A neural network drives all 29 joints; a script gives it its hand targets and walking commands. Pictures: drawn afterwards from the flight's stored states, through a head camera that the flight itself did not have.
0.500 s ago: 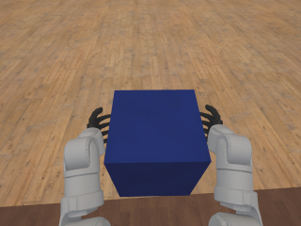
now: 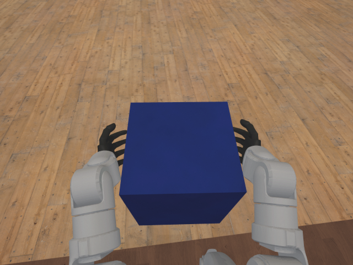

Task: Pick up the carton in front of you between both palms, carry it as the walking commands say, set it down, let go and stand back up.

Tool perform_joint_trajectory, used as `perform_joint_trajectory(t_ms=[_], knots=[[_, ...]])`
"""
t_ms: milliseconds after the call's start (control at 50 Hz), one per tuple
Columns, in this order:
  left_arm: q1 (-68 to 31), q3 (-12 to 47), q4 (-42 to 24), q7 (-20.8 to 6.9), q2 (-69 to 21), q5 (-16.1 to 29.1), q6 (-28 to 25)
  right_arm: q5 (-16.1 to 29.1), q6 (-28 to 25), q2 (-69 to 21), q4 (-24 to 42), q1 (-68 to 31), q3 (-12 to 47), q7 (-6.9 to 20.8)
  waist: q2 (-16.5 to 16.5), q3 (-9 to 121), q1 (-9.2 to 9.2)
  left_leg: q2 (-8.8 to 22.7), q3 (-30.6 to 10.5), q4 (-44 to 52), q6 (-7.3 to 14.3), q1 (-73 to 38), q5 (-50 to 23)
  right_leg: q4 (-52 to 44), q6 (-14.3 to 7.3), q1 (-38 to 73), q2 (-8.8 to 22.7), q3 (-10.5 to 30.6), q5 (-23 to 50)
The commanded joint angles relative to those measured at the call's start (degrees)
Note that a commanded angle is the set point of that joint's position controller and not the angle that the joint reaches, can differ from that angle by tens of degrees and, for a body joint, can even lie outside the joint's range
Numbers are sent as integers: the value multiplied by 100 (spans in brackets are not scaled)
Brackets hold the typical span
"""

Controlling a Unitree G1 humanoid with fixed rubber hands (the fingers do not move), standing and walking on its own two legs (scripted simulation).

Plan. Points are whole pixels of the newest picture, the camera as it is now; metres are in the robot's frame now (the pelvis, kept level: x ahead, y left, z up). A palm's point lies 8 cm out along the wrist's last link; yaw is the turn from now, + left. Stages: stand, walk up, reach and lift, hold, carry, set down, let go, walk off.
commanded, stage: carry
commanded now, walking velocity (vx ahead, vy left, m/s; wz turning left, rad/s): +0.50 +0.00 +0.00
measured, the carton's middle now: (179, 168) +0.33 -0.02 +0.03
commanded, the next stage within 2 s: none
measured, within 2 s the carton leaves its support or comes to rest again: neither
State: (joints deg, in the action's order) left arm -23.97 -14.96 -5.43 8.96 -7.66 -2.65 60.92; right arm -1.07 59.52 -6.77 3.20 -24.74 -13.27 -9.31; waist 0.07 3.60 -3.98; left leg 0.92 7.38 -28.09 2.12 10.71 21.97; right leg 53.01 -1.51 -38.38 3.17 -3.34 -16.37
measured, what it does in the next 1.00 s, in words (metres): goes down: right foot, then left foot 0.09 m lower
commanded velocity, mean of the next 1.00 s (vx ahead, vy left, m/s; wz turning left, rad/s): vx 0.50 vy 0.00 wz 0.00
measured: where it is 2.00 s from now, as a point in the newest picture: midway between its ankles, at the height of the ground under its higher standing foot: (156, 137)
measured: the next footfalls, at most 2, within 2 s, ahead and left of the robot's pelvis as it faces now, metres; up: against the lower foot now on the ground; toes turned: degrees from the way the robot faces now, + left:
right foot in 0.12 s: +0.24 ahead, -0.12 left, +0.00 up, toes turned -5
left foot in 0.78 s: +0.64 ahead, +0.09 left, -0.09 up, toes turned +6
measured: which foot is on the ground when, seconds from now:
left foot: down 0.00-0.12, up 0.14-0.76, down 0.78-1.00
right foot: up 0.00-0.10, down 0.12-0.82, up 0.84-1.00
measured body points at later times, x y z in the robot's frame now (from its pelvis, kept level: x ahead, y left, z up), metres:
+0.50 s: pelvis +0.25 -0.05 +0.01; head +0.28 -0.06 +0.45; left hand +0.58 +0.11 +0.10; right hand +0.59 -0.19 +0.10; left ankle +0.34 +0.10 -0.68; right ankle +0.20 -0.11 -0.73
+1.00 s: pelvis +0.57 +0.04 -0.11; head +0.63 +0.06 +0.34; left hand +0.91 +0.17 -0.06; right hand +0.89 -0.14 -0.05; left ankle +0.60 +0.09 -0.83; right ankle +0.53 -0.11 -0.72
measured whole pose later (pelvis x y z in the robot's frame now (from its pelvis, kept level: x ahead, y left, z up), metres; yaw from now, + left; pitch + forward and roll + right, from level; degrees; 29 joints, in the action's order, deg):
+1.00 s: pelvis +0.57 +0.04 -0.11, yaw -1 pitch +4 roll -1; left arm -22.0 -14.1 -4.3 8.9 -8.2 -1.8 57.5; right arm -0.1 55.8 -8.2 4.0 -20.6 -14.5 -9.4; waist 1.3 -3.1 -2.7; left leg -0.6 8.5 -37.2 6.5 24.9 17.0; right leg 77.2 -2.1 -37.7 2.2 -0.3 -22.3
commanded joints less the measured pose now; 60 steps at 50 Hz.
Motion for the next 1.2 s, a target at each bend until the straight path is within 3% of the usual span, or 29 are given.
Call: perform_joint_trajectory(t_ms=[0,60,80,100,120,140,160,200,260,360,400,460,480,540,580,620,700,740,760,780,800,820,840,860,920,940,1020,1100,1180], knots=[[-3013,3440,-274,10,-4027,695,-139,1381,-59,-4449,571,-3322,3819,278,-850,1448,8,1183,-1008,601,746,-1281,-3204,-1117,-64,113,-193,-345,560],[-2954,3478,-349,-38,-3949,723,-101,1274,-19,-4367,511,-3169,3790,283,-931,1525,215,1134,-664,97,416,-1116,-4222,-2034,-227,1247,-457,-666,824],[-2848,3476,-306,-59,-3933,736,-96,1232,0,-4357,499,-3118,3778,277,-859,1797,495,1001,-310,-633,205,-933,-4575,-2389,-271,2173,-616,-873,1047],[-2693,3451,-239,-79,-3902,727,-94,1167,20,-4326,482,-3065,3738,262,-455,2251,718,738,-38,-1796,37,-366,-4074,-2353,-303,3413,-540,-680,849],[-2548,3398,-175,-85,-3819,667,-90,1087,51,-4307,449,-3031,3683,237,411,2708,882,383,-9,-3271,-143,866,-2248,-2469,-534,4554,686,1351,-1],[-2669,3423,-159,-79,-3762,687,-97,970,72,-4286,406,-2906,3600,217,1673,2600,721,-508,-427,-4302,-214,2574,838,-3156,-1125,5197,1732,3867,282],[-2777,3501,-223,-115,-3922,829,-98,886,74,-4312,337,-2993,3528,195,1422,2449,667,-159,-1032,-4829,16,2980,829,-3142,-1274,5071,1701,3801,377],[-3323,3873,-572,-262,-4385,1220,-191,798,21,-4595,367,-3045,3446,194,464,2167,646,142,-1001,-4568,125,2988,273,-3060,-1120,4356,1442,2819,1078],[-3740,4215,-775,-443,-4759,1601,-364,683,-117,-4817,419,-3071,3531,208,565,2147,581,324,-910,-3693,-14,2612,-115,-3294,-990,3776,1241,1976,1316],[-3354,4242,-774,-450,-4502,1635,-446,635,-237,-4566,594,-2749,3655,169,460,2135,668,336,-652,-2465,-152,3028,-446,-3376,-1234,4268,1208,1487,2127],[-3233,4184,-816,-407,-4308,1587,-419,662,-224,-4419,744,-2737,3693,140,601,2167,691,364,-545,-2562,-104,3142,-1334,-3185,-1180,4526,1133,1227,2875],[-2930,3990,-725,-301,-4015,1413,-303,695,-114,-4119,816,-2639,3658,104,533,1961,755,400,-502,-2334,-79,3541,-1582,-3004,-1150,4821,997,1037,3044],[-2858,3895,-699,-258,-3909,1316,-252,693,-67,-4046,819,-2631,3618,92,587,1773,930,491,-666,-2322,-56,4329,-1849,-2871,-1131,5399,931,1184,2855],[-2740,3729,-445,-154,-3706,1150,-117,623,71,-3768,660,-2597,3392,64,368,1424,1078,616,-832,-2011,-57,5036,-1925,-2650,-1151,5796,1047,1461,2868],[-2949,3738,-368,-133,-3726,1172,-69,530,142,-3643,524,-2567,3209,42,14,995,1118,499,-603,-716,-164,4233,-3090,-2679,-942,4918,737,1112,1995],[-3096,3737,-272,-125,-3798,1259,-50,481,202,-3639,419,-2606,3082,30,187,732,1098,407,-431,-16,-78,2922,-4192,-2715,-748,3807,539,762,1445],[-3266,3748,8,-130,-4007,1281,-35,388,242,-3604,233,-2734,2938,46,556,696,813,351,-162,257,139,1698,-4264,-1834,-566,3548,443,550,1630],[-3303,3770,95,-122,-4089,1287,-30,416,212,-3545,29,-2530,2821,32,284,1331,187,73,321,422,165,101,-3548,-52,-410,3661,262,260,3025],[-3375,3759,27,-104,-4067,1280,-47,421,184,-3506,89,-2515,2783,35,-52,1739,-115,68,336,341,12,-1148,-2959,1476,-280,2939,83,-8,2617],[-3443,3668,6,-73,-4048,1233,-51,424,160,-3488,78,-2681,2778,23,-1332,2127,-11,788,-415,-861,71,-2599,-4215,3090,-96,1229,-378,-22,-1037],[-3371,3578,28,-28,-4020,1285,-13,541,160,-3379,-22,-2702,2773,-8,-1705,2507,258,1918,-2494,-1302,764,-3456,-5277,4267,54,-247,-616,442,-2108],[-3170,3473,11,31,-4004,1256,-4,715,112,-3536,85,-2801,2974,-28,-1801,3146,-212,2522,-4099,-221,1589,-3664,-2481,4672,91,-913,-748,587,-1719],[-3387,3507,-109,84,-4139,1204,-58,946,40,-3913,228,-2764,3091,27,-700,2457,-32,2081,-3916,428,1197,-2652,-1628,4001,19,-887,-417,447,-1372],[-3490,3506,-233,83,-4399,1172,-156,1133,-91,-4190,654,-3332,3338,82,-834,2542,6,2151,-3880,359,1316,-2347,-1873,3816,-1,-777,-307,470,-1269],[-3525,3742,-438,-2,-4742,1122,-454,1532,-400,-4851,959,-3677,3828,339,-524,2421,194,1661,-2753,384,1008,-1229,-1462,2842,-112,-291,60,571,-479],[-3358,3784,-456,-28,-4767,1080,-541,1590,-484,-4908,965,-3573,3931,385,-695,2411,198,1615,-2516,324,1038,-1216,-1952,2513,-85,-420,98,520,-362],[-2508,3945,-457,-86,-4590,819,-819,1486,-717,-4779,773,-2720,4131,474,-728,2442,76,1429,-1992,129,1182,-1866,-3406,1579,-80,-1063,75,189,-125],[-2170,4037,-422,-196,-4486,690,-941,1248,-842,-4715,626,-2384,4186,504,-492,2001,9,1100,-1399,252,1006,-1847,-4233,-61,-115,-863,-25,-99,828],[-2203,4021,-414,-258,-4345,703,-970,1099,-861,-4562,545,-2378,4148,471,-638,1489,18,987,-895,468,785,-1703,-4883,-1741,-231,131,-278,-585,1433]])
